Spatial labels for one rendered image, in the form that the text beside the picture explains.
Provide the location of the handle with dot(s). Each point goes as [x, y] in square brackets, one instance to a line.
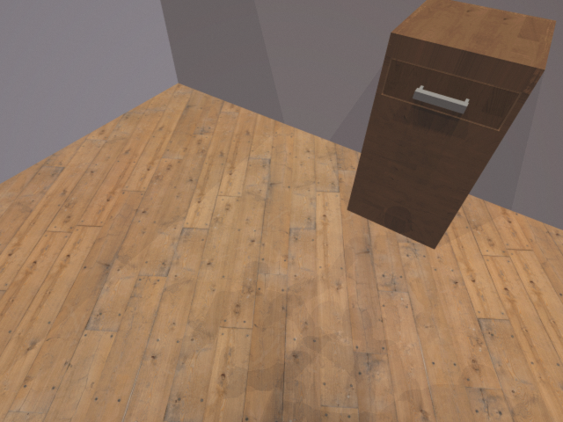
[440, 100]

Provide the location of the cabinet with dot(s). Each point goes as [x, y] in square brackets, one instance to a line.
[418, 164]

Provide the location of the drawer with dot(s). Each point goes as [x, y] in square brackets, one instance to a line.
[488, 104]

